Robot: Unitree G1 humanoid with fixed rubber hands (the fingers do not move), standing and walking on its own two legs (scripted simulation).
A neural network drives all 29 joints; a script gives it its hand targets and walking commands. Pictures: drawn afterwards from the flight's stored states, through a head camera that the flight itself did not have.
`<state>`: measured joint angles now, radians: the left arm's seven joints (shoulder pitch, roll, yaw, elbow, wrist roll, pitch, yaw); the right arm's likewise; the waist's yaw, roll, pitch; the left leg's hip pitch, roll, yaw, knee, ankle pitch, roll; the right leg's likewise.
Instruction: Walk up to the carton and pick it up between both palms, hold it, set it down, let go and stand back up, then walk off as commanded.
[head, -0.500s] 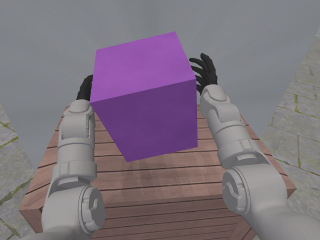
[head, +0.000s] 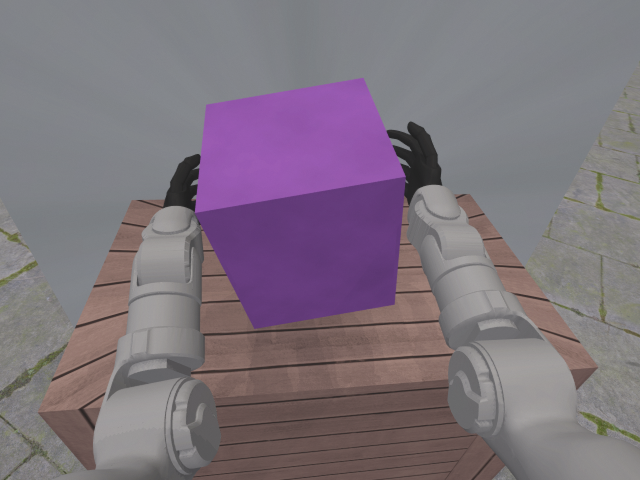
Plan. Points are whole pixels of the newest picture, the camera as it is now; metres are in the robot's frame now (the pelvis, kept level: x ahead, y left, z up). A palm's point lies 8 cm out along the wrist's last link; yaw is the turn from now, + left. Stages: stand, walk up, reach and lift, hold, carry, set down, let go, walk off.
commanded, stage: set down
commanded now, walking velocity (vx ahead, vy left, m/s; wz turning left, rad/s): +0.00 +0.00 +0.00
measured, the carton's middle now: (305, 210) +0.44 +0.00 +0.16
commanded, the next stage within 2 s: none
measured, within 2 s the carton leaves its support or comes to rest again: neither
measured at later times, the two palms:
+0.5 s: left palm (185, 225) +0.39 +0.16 +0.17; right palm (416, 191) +0.42 -0.14 +0.21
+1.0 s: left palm (188, 236) +0.41 +0.16 +0.14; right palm (402, 202) +0.45 -0.13 +0.17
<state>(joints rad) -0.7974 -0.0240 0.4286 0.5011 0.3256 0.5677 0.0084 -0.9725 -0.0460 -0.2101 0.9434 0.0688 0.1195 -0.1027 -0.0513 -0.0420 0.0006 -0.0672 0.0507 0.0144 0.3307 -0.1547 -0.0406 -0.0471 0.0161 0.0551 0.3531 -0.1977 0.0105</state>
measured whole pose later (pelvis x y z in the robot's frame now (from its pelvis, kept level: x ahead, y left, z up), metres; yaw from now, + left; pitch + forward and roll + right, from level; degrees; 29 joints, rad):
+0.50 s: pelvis +0.01 +0.00 +0.00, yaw +0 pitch -6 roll +0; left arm -0.77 -0.07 0.43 0.50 0.33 0.50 0.05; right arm -0.97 -0.08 -0.19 0.99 0.06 0.07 -0.07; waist -0.03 -0.02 0.02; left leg -0.07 0.05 0.01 0.33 -0.16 -0.04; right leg -0.05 0.02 0.05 0.35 -0.20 0.01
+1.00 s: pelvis +0.01 +0.00 +0.00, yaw +0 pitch -1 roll +0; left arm -0.76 -0.11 0.46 0.54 0.33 0.40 0.10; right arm -0.97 -0.06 -0.32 1.03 -0.08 0.00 -0.01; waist 0.01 -0.02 0.02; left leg -0.14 0.05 0.01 0.32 -0.16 -0.04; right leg -0.12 0.02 0.05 0.35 -0.20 0.01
